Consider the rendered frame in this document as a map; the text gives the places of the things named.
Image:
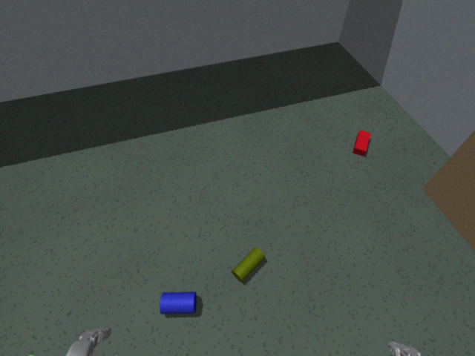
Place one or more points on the left robot hand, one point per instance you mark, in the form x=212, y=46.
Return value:
x=87, y=342

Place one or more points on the right robot hand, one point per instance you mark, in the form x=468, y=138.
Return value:
x=399, y=349

